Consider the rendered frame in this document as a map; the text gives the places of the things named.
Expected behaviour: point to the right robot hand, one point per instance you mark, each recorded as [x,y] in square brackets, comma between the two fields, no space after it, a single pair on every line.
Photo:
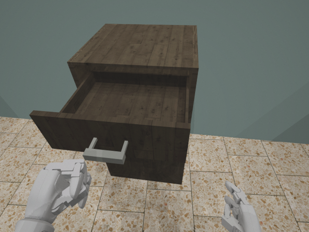
[245,218]

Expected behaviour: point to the left robot hand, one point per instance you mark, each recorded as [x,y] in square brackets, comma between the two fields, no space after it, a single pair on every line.
[69,178]

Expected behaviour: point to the robot left forearm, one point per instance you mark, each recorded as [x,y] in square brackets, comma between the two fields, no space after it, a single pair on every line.
[33,225]

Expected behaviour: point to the handle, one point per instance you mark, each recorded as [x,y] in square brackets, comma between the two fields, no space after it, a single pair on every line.
[105,155]

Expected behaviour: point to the drawer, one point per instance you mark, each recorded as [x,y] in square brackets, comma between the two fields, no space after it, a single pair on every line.
[149,110]

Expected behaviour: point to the cabinet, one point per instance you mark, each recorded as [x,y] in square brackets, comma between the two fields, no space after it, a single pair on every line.
[139,48]

